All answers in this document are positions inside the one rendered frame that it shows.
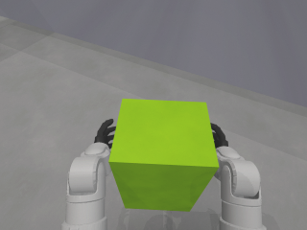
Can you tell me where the right robot hand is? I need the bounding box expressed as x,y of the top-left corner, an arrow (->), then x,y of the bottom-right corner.
210,123 -> 228,149

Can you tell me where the left robot hand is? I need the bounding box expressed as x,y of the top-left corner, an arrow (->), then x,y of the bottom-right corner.
94,119 -> 116,149

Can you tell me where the carton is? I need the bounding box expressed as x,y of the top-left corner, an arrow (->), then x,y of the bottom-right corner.
108,99 -> 220,212

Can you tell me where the robot left forearm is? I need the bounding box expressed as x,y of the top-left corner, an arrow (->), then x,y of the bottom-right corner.
60,142 -> 111,230

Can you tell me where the robot right forearm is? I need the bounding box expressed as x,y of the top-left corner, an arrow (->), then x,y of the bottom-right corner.
214,146 -> 267,230

